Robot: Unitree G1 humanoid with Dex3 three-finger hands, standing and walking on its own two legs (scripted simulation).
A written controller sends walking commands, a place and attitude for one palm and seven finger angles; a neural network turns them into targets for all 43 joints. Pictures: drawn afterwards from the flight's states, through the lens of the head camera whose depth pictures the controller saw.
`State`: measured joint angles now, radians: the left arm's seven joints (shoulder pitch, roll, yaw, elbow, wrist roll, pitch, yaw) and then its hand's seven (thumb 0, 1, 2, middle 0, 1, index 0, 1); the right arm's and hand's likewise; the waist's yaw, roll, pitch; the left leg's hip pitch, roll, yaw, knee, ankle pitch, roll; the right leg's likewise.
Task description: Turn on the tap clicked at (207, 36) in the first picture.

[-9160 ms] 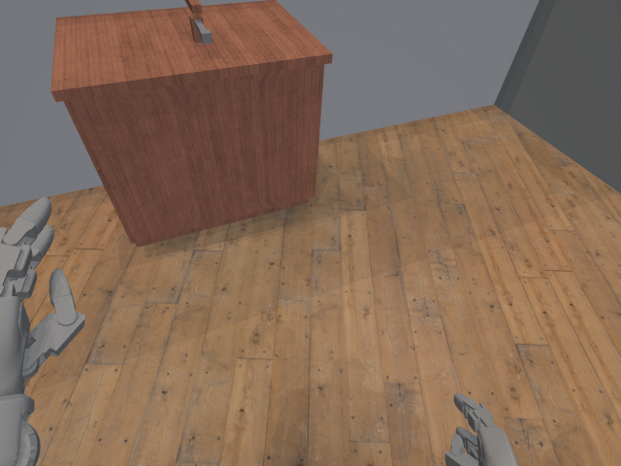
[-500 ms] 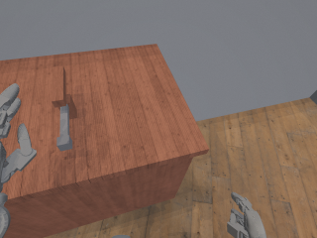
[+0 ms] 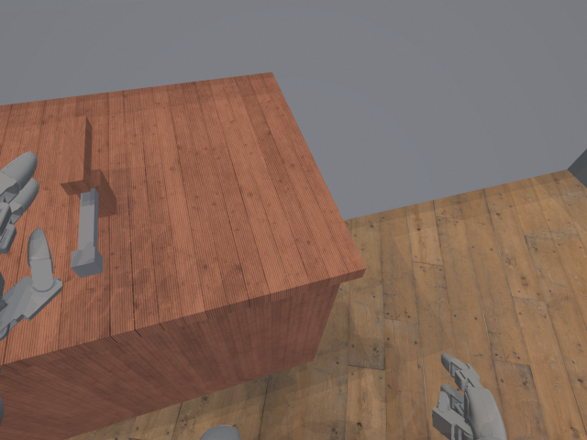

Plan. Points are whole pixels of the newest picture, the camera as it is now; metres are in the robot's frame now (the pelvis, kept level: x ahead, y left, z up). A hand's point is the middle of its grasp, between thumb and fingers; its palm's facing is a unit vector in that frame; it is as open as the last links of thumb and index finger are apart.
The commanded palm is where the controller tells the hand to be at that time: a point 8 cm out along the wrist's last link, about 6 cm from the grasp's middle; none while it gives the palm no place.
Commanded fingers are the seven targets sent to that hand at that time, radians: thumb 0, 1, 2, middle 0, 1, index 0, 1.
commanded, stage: shuffle to correct the standing spot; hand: left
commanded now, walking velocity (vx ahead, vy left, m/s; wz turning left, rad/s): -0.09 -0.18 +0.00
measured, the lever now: (87, 262) +0.31 +0.30 +0.05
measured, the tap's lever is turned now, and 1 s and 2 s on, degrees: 0 0 0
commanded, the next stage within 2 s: none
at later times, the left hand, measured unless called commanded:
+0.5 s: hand (39, 294) +0.21 +0.25 +0.17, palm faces +0.31 -0.84 -0.44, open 7.4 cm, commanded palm +0.15 +0.29 +0.19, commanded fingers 0.00 0.90 0.90 -0.20 -0.30 -0.20 -0.30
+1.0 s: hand (44, 293) +0.21 +0.25 +0.16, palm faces +0.31 -0.84 -0.44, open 7.4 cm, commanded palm +0.15 +0.29 +0.19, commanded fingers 0.00 0.90 0.90 -0.20 -0.30 -0.20 -0.30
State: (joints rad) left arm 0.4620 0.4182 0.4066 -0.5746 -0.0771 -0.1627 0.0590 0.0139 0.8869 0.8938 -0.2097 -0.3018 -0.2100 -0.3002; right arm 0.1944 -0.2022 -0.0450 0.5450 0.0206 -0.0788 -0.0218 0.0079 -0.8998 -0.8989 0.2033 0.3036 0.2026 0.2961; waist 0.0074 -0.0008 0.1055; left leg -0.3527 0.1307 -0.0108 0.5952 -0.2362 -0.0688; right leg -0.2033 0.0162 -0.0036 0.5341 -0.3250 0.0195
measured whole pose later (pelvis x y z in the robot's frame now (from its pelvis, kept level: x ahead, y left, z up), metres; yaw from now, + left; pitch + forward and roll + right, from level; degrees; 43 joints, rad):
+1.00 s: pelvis +0.00 +0.01 -0.01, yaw +1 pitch +0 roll -3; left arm 0.49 0.43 0.42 -0.61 -0.09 -0.17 0.07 0.01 0.89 0.89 -0.21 -0.30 -0.21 -0.30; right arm 0.21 -0.19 -0.03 0.55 0.02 -0.09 -0.01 0.01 -0.90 -0.90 0.20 0.30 0.20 0.30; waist 0.00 0.00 0.11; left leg -0.41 0.13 -0.03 0.69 -0.28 -0.06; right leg -0.24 0.02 -0.02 0.60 -0.36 0.02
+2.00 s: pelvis +0.00 +0.00 -0.01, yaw +2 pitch +0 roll -3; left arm 0.49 0.43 0.42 -0.62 -0.09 -0.15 0.08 0.01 0.89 0.89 -0.21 -0.30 -0.21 -0.30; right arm 0.21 -0.19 -0.03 0.54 0.03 -0.08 -0.01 0.01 -0.90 -0.90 0.20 0.30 0.20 0.30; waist -0.01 0.02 0.11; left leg -0.41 0.14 -0.05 0.69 -0.28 -0.07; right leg -0.23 0.03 -0.04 0.59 -0.36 0.01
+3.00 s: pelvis +0.00 +0.00 -0.01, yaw +2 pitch +0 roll -4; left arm 0.49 0.42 0.42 -0.62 -0.09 -0.14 0.08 0.01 0.89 0.89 -0.21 -0.30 -0.21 -0.30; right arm 0.22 -0.19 -0.02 0.55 0.03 -0.09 -0.01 0.01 -0.90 -0.90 0.20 0.30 0.20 0.30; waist 0.00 0.03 0.11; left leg -0.43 0.14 -0.06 0.70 -0.28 -0.07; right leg -0.24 0.03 -0.05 0.59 -0.36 0.02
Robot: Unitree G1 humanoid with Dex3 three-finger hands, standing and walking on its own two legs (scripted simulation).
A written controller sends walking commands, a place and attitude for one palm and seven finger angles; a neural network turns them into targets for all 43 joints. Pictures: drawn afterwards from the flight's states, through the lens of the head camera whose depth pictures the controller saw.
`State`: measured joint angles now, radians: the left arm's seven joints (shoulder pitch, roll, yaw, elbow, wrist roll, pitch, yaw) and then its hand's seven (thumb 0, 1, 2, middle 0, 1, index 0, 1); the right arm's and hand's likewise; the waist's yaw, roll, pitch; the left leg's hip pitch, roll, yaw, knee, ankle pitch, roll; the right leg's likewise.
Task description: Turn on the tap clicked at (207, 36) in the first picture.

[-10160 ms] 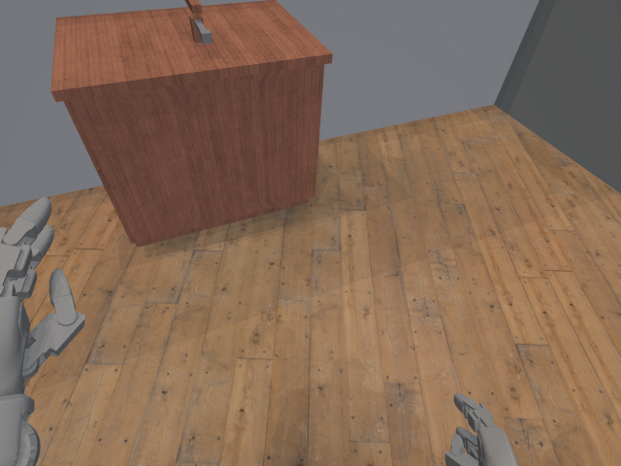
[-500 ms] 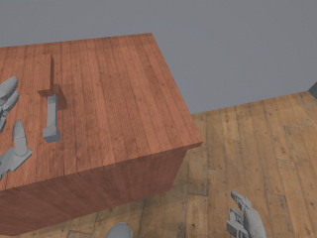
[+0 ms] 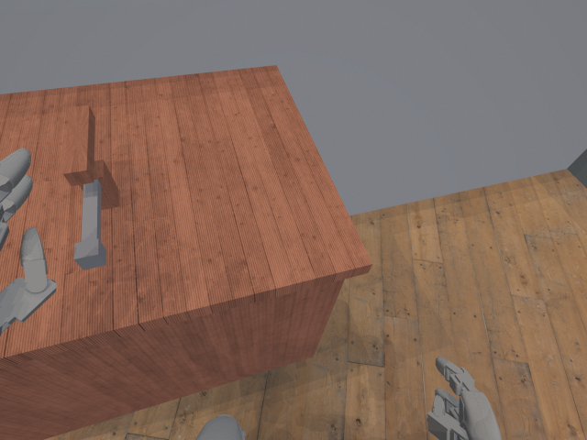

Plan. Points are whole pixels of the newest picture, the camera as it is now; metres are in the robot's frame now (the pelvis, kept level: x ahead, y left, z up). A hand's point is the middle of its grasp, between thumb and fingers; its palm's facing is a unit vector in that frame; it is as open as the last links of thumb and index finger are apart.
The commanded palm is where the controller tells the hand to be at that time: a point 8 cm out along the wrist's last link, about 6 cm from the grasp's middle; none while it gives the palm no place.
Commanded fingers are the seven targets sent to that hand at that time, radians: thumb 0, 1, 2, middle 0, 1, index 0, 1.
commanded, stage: shuffle to correct the standing spot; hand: left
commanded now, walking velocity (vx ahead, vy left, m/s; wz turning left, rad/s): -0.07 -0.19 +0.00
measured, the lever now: (90, 254) +0.32 +0.29 +0.05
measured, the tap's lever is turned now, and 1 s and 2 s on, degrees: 0 0 0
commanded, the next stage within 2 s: none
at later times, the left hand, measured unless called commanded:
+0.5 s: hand (48, 280) +0.22 +0.24 +0.17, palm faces +0.31 -0.84 -0.45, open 7.4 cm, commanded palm +0.16 +0.28 +0.19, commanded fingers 0.00 0.90 0.90 -0.20 -0.30 -0.20 -0.30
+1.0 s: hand (58, 278) +0.23 +0.23 +0.18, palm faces +0.31 -0.83 -0.46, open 7.4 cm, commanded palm +0.16 +0.27 +0.19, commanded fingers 0.00 0.90 0.90 -0.20 -0.30 -0.20 -0.30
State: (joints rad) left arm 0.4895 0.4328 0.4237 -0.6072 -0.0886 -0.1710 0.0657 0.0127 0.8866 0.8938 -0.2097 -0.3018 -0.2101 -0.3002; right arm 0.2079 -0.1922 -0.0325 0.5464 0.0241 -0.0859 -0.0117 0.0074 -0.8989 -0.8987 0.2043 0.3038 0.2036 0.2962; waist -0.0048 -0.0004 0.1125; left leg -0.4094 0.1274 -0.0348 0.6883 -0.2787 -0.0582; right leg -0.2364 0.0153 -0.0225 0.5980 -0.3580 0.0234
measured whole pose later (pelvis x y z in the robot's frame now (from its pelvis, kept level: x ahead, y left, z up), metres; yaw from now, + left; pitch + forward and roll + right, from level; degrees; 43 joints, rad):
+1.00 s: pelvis +0.01 -0.01 +0.00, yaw +1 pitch +0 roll -3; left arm 0.49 0.43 0.42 -0.62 -0.09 -0.15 0.08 0.01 0.89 0.89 -0.21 -0.30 -0.21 -0.30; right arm 0.21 -0.19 -0.03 0.54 0.03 -0.08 -0.01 0.01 -0.90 -0.90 0.20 0.30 0.20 0.30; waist -0.01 0.02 0.11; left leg -0.41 0.14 -0.05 0.69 -0.28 -0.07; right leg -0.23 0.03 -0.04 0.59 -0.36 0.01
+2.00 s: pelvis +0.00 -0.01 +0.00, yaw +1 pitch +0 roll -4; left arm 0.49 0.42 0.42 -0.62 -0.09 -0.14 0.08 0.01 0.89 0.89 -0.21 -0.30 -0.21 -0.30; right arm 0.22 -0.19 -0.02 0.55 0.03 -0.09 -0.01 0.01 -0.90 -0.90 0.20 0.30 0.20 0.30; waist 0.00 0.03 0.11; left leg -0.43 0.14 -0.06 0.70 -0.28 -0.07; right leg -0.24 0.03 -0.05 0.59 -0.36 0.02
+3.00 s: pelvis +0.00 +0.00 +0.00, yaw +1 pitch -1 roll -5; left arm 0.46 0.42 0.42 -0.61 -0.08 -0.13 0.07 0.01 0.89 0.89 -0.21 -0.30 -0.21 -0.30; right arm 0.20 -0.20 -0.02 0.53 0.03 -0.08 0.01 0.01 -0.90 -0.90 0.20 0.30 0.20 0.30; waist 0.00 0.07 0.13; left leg -0.43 0.16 -0.08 0.74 -0.31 -0.06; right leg -0.22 0.05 -0.07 0.59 -0.35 0.02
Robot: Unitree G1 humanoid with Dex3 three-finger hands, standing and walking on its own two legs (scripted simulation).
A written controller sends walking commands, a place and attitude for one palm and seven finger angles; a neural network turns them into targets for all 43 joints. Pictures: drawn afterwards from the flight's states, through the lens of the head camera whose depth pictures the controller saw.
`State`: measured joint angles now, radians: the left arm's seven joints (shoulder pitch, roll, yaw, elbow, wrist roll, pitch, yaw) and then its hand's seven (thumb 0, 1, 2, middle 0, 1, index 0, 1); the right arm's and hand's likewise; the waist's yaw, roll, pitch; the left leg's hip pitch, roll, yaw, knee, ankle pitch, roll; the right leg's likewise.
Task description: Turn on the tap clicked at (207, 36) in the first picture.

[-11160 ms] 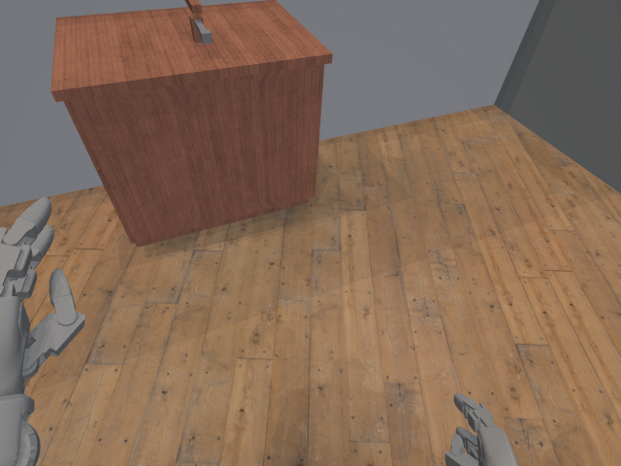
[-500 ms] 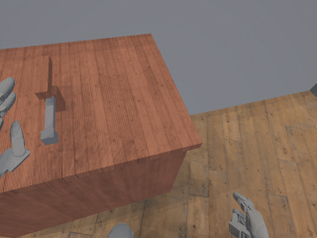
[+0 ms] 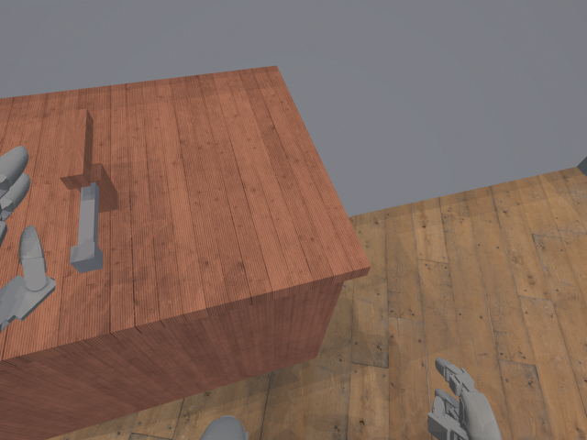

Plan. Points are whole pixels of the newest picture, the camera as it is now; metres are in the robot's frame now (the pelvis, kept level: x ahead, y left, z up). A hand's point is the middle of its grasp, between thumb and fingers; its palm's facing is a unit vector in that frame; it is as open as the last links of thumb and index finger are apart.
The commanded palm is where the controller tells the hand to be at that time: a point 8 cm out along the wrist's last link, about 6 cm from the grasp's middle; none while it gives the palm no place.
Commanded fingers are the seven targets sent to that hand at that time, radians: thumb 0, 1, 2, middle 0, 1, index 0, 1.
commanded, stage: shuffle to correct the standing spot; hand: left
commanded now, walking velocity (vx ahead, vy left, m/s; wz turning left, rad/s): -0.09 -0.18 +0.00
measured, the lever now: (87, 257) +0.31 +0.29 +0.05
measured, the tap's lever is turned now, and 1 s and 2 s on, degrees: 0 0 0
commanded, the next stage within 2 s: none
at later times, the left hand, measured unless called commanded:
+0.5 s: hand (39, 291) +0.22 +0.24 +0.18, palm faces +0.31 -0.84 -0.45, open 7.4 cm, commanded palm +0.15 +0.28 +0.19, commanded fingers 0.00 0.90 0.90 -0.20 -0.30 -0.20 -0.30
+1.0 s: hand (41, 292) +0.22 +0.24 +0.17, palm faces +0.31 -0.84 -0.45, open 7.4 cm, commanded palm +0.15 +0.28 +0.19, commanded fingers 0.00 0.90 0.90 -0.20 -0.30 -0.20 -0.30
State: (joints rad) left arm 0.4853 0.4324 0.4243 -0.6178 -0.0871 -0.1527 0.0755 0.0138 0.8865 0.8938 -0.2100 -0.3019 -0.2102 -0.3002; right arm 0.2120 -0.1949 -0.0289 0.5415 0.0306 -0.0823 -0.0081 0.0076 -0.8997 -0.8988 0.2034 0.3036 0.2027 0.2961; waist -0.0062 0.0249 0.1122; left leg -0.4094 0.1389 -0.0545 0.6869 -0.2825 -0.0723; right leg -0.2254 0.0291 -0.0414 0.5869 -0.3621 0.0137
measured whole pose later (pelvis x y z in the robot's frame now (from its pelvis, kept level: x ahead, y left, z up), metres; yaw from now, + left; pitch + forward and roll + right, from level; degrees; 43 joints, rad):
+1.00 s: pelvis +0.00 +0.00 +0.00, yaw +0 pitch +0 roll -4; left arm 0.49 0.42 0.42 -0.62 -0.09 -0.14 0.08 0.01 0.89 0.89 -0.21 -0.30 -0.21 -0.30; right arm 0.22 -0.19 -0.02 0.55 0.03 -0.09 -0.01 0.01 -0.90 -0.90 0.20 0.30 0.20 0.30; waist 0.00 0.03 0.11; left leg -0.43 0.14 -0.06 0.70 -0.28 -0.07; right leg -0.24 0.03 -0.05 0.59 -0.36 0.02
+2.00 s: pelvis +0.00 +0.00 +0.00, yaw +0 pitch -1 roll -5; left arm 0.46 0.42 0.42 -0.61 -0.08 -0.13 0.07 0.01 0.89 0.89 -0.21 -0.30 -0.21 -0.30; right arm 0.20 -0.20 -0.02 0.53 0.03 -0.08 0.01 0.01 -0.90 -0.90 0.20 0.30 0.20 0.30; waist 0.00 0.07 0.13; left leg -0.43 0.16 -0.08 0.74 -0.31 -0.06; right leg -0.22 0.05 -0.07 0.59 -0.35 0.02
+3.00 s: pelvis -0.07 -0.01 -0.01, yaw -1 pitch -2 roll +1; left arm 0.45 0.41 0.41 -0.57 -0.04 -0.16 0.17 0.01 0.89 0.89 -0.21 -0.30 -0.21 -0.30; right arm 0.17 -0.18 -0.01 0.58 0.01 -0.09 -0.03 0.01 -0.90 -0.90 0.20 0.30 0.20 0.30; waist -0.01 -0.07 0.09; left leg -0.26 -0.05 -0.01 0.70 -0.41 0.02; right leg -0.45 -0.01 0.02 0.90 -0.40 -0.02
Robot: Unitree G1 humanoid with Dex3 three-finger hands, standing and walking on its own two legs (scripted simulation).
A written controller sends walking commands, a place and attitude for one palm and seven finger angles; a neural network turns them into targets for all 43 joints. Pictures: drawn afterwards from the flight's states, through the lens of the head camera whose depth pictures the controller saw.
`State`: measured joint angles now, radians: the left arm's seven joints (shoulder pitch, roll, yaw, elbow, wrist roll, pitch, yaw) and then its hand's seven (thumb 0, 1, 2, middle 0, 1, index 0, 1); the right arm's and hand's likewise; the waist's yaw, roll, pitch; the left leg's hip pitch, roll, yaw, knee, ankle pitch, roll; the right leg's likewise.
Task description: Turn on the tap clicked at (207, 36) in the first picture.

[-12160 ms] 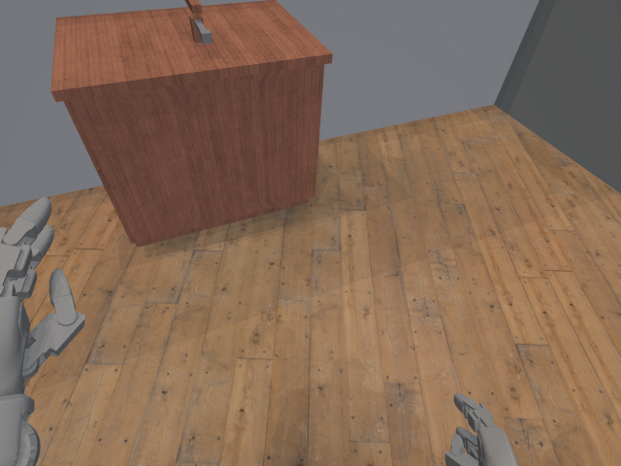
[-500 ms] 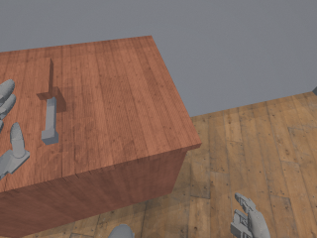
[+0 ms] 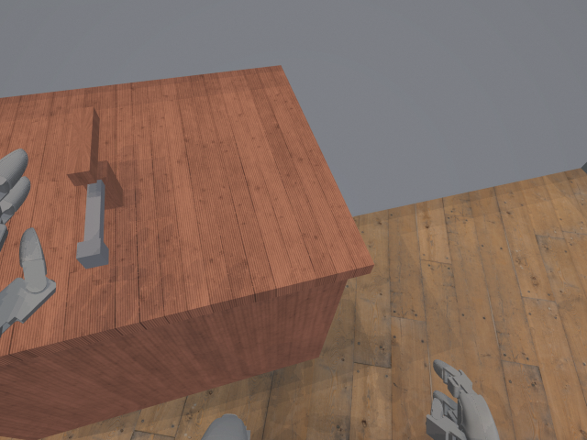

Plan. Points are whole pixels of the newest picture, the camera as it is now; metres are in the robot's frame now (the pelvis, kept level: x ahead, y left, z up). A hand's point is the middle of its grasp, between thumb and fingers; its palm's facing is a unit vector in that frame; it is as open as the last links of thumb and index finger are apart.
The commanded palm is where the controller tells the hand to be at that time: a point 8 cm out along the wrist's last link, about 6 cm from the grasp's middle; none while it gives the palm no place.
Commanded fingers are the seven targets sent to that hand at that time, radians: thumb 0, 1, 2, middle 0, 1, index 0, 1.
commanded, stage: shuffle to correct the standing spot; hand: left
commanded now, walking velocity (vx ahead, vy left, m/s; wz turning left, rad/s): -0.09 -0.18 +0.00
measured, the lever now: (93, 253) +0.32 +0.29 +0.06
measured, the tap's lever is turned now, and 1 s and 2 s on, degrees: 0 0 0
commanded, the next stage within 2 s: come to a stop and stand still in 1.24 s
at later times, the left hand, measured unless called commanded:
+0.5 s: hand (44, 281) +0.23 +0.25 +0.17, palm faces +0.31 -0.84 -0.45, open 7.4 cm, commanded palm +0.16 +0.29 +0.19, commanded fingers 0.00 0.90 0.90 -0.20 -0.30 -0.20 -0.30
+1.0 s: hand (51, 279) +0.23 +0.24 +0.17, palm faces +0.30 -0.83 -0.46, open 7.4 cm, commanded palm +0.16 +0.28 +0.19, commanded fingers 0.00 0.90 0.90 -0.20 -0.30 -0.20 -0.30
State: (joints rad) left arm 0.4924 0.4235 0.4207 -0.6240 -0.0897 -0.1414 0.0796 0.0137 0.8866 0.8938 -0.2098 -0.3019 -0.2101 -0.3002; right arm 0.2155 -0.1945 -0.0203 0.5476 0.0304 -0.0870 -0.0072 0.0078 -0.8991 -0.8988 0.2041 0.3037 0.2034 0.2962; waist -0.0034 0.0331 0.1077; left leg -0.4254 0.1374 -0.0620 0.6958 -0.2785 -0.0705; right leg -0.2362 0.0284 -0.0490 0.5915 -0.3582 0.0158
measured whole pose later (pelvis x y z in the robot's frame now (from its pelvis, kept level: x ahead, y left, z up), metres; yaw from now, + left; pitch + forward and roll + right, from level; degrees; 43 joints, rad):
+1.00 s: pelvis +0.00 +0.00 +0.00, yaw +0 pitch -1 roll -5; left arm 0.46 0.42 0.42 -0.61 -0.08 -0.13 0.07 0.01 0.89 0.89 -0.21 -0.30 -0.21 -0.30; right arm 0.20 -0.20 -0.02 0.53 0.03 -0.08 0.01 0.01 -0.90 -0.90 0.20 0.30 0.20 0.30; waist 0.00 0.07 0.13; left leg -0.43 0.16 -0.08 0.74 -0.31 -0.06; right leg -0.22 0.05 -0.07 0.59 -0.35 0.02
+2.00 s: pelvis -0.06 -0.02 -0.01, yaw -1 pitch -2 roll +1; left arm 0.45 0.41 0.41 -0.57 -0.04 -0.16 0.17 0.01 0.89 0.89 -0.21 -0.30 -0.21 -0.30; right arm 0.17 -0.18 -0.01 0.58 0.01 -0.09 -0.03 0.01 -0.90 -0.90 0.20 0.30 0.20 0.30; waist -0.01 -0.07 0.09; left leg -0.26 -0.05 -0.01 0.70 -0.41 0.02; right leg -0.45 -0.01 0.02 0.90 -0.40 -0.02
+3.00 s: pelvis -0.21 +0.05 +0.00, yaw +2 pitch -2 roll +1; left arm 0.44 0.43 0.44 -0.55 -0.05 -0.20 0.15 0.01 0.89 0.89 -0.21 -0.30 -0.21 -0.30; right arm 0.22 -0.16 -0.01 0.59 0.02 -0.09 0.01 0.01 -0.90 -0.90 0.20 0.30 0.20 0.30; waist -0.04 -0.04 0.05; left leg -0.22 -0.01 -0.02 0.63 -0.38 -0.01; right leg -0.49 0.05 -0.02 0.99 -0.41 -0.03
